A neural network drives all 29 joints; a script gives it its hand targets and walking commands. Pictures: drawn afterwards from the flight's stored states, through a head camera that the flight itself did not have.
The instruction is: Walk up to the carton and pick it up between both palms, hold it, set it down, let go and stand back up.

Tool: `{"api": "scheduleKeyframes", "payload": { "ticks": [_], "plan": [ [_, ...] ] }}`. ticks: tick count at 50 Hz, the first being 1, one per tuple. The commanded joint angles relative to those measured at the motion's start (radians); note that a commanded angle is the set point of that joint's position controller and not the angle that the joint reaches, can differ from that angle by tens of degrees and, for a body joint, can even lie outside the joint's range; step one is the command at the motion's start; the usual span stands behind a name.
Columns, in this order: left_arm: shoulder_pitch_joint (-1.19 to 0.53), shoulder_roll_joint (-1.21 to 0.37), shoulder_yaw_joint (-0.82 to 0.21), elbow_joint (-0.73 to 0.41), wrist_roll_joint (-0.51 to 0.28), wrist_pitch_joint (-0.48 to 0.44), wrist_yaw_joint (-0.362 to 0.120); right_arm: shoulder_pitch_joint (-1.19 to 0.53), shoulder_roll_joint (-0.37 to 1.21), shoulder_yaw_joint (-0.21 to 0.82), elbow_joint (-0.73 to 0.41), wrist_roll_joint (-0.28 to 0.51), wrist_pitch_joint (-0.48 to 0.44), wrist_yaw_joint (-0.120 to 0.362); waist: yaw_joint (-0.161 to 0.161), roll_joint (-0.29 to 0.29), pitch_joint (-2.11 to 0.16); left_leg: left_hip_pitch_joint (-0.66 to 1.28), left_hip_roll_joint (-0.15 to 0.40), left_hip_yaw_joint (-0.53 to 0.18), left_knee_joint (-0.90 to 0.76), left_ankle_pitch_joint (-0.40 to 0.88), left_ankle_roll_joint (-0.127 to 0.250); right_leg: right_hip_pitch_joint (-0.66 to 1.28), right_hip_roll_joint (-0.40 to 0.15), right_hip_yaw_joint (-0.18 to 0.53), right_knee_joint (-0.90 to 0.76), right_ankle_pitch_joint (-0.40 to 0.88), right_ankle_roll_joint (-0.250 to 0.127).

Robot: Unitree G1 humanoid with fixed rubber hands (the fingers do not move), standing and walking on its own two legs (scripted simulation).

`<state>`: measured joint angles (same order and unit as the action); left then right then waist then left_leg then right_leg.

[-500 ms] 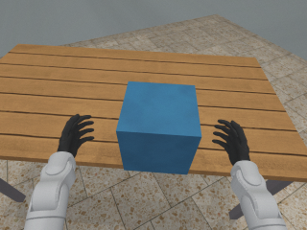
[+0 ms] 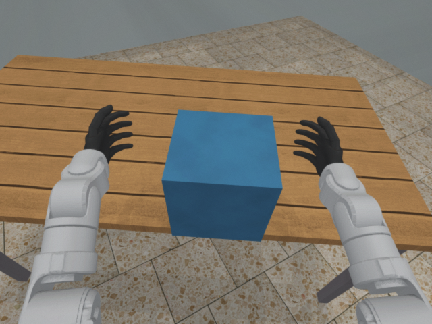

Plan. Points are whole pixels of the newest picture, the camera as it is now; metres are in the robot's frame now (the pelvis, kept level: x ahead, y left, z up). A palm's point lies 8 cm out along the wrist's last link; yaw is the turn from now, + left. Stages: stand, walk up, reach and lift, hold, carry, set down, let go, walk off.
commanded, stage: reach and lift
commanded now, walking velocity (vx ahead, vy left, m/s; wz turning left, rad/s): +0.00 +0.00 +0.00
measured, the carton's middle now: (220, 177) +0.42 +0.01 +0.01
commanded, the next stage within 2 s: none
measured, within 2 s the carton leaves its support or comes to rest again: neither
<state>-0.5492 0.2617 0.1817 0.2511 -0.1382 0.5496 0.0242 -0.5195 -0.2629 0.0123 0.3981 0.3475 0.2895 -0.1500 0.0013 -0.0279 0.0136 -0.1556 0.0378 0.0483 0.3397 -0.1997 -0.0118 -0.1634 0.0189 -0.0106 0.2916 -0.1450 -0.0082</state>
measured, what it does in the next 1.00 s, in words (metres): stands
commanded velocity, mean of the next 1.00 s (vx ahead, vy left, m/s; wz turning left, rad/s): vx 0.00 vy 0.00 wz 0.00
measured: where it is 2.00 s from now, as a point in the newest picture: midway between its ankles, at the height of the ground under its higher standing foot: outside the picture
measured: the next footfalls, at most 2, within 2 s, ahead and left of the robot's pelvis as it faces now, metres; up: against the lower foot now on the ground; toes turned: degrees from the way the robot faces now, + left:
none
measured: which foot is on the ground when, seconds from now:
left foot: down 0.00-1.00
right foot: down 0.00-1.00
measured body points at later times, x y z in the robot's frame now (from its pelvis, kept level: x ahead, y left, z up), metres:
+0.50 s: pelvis +0.01 +0.00 +0.00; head +0.03 +0.02 +0.45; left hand +0.43 +0.22 +0.13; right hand +0.44 -0.16 +0.12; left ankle -0.01 +0.12 -0.75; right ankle +0.00 -0.11 -0.75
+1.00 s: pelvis -0.01 +0.00 -0.02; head +0.04 +0.02 +0.43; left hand +0.42 +0.21 +0.05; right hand +0.43 -0.15 +0.04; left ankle -0.01 +0.12 -0.75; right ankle +0.00 -0.11 -0.75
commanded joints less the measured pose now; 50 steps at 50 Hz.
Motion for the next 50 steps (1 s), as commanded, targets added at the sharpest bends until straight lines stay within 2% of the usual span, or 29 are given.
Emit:
{"api": "scheduleKeyframes", "payload": {
  "ticks": [1,7,9,12,14,18,22,26,31,33,35,37,42,44,48,50],
  "plan": [
    [-0.419,0.143,0.01,-0.064,0.002,-0.039,0.007,-0.457,-0.147,-0.046,-0.058,0.01,-0.024,0.007,0.006,0.059,-0.428,0.086,-0.046,0.003,0.001,0.317,-0.024,0.17,0.029,0.009,0.017,0.28,0.026],
    [-0.533,0.154,-0.013,0.044,-0.003,-0.057,0.015,-0.573,-0.165,-0.051,0.065,0.01,-0.028,0.012,-0.003,0.056,-0.47,0.091,-0.047,0.002,0.013,0.338,-0.025,0.169,0.034,0.005,0.017,0.302,0.025],
    [-0.585,0.16,-0.025,0.091,-0.006,-0.067,0.018,-0.612,-0.169,-0.053,0.117,0.012,-0.029,0.017,-0.003,0.066,-0.46,0.083,-0.043,-0.003,0.012,0.324,-0.027,0.146,0.033,0.004,0.009,0.271,0.022],
    [-0.605,0.166,-0.029,0.146,-0.003,-0.088,0.019,-0.658,-0.173,-0.039,0.152,0.013,-0.044,0.021,0.007,0.043,-0.506,0.095,-0.047,-0.005,0.025,0.373,-0.026,0.161,0.034,-0.001,0.016,0.331,0.03],
    [-0.632,0.162,-0.036,0.173,-0.001,-0.106,0.017,-0.685,-0.169,-0.038,0.179,0.013,-0.057,0.019,0.007,0.05,-0.534,0.085,-0.05,-0.006,0.035,0.393,-0.03,0.178,0.035,0.001,0.029,0.372,0.031],
    [-0.624,0.139,-0.038,0.287,0.02,-0.157,0.008,-0.682,-0.139,-0.023,0.284,-0.001,-0.082,0.018,0.008,0.049,-0.499,0.06,-0.05,-0.008,0.036,0.375,-0.03,0.185,0.03,0.0,0.029,0.358,0.031],
    [-0.582,0.104,-0.043,0.371,0.048,-0.258,-0.003,-0.634,-0.094,-0.026,0.357,-0.04,-0.151,0.015,0.005,0.048,-0.488,0.055,-0.052,-0.009,0.047,0.413,-0.038,0.163,0.03,-0.008,0.027,0.361,0.034],
    [-0.568,0.08,-0.036,0.386,0.078,-0.381,-0.001,-0.609,-0.061,-0.043,0.357,-0.085,-0.257,0.008,0.015,0.075,-0.544,0.074,-0.053,-0.009,0.077,0.482,-0.057,0.138,0.034,-0.021,0.035,0.391,0.031],
    [-0.611,0.049,-0.042,0.462,0.084,-0.538,0.015,-0.627,-0.038,-0.075,0.402,-0.144,-0.377,0.017,0.018,0.069,-0.604,0.029,-0.045,-0.005,0.101,0.461,-0.065,0.074,0.032,-0.032,0.053,0.339,0.026],
    [-0.636,0.04,-0.06,0.51,0.079,-0.606,0.026,-0.641,-0.039,-0.083,0.423,-0.156,-0.43,0.026,0.016,0.095,-0.668,0.024,-0.04,-0.006,0.13,0.488,-0.073,0.042,0.031,-0.033,0.074,0.359,0.022],
    [-0.636,0.034,-0.061,0.6,0.077,-0.671,0.026,-0.636,-0.031,-0.078,0.503,-0.165,-0.468,0.034,0.013,0.083,-0.686,-0.003,-0.037,-0.009,0.149,0.476,-0.069,0.021,0.026,-0.031,0.092,0.354,0.018],
    [-0.666,0.032,-0.076,0.687,0.066,-0.737,0.028,-0.651,-0.028,-0.067,0.583,-0.155,-0.505,0.039,0.009,0.093,-0.693,-0.052,-0.034,-0.012,0.159,0.441,-0.068,-0.008,0.017,-0.027,0.11,0.324,0.015],
    [-0.722,0.048,-0.106,0.871,0.003,-0.867,0.043,-0.72,-0.033,-0.025,0.675,-0.112,-0.572,0.044,0.01,0.062,-0.775,-0.143,-0.03,-0.018,0.203,0.418,-0.065,-0.058,0.009,-0.021,0.166,0.33,0.015],
    [-0.726,0.05,-0.118,0.937,-0.008,-0.883,0.043,-0.725,-0.048,-0.007,0.726,-0.094,-0.58,0.043,0.002,0.052,-0.766,-0.164,-0.029,-0.021,0.208,0.395,-0.064,-0.079,0.008,-0.02,0.174,0.311,0.017],
    [-0.739,0.059,-0.146,1.025,-0.045,-0.902,0.041,-0.76,-0.053,0.028,0.76,-0.058,-0.59,0.044,0.012,0.038,-0.754,-0.212,-0.03,-0.021,0.217,0.361,-0.056,-0.126,0.006,-0.018,0.19,0.253,0.017],
    [-0.759,0.052,-0.16,1.031,-0.061,-0.909,0.043,-0.77,-0.056,0.033,0.767,-0.05,-0.59,0.045,0.005,0.037,-0.766,-0.218,-0.027,-0.022,0.219,0.346,-0.058,-0.155,0.006,-0.019,0.193,0.218,0.013]
  ]
}}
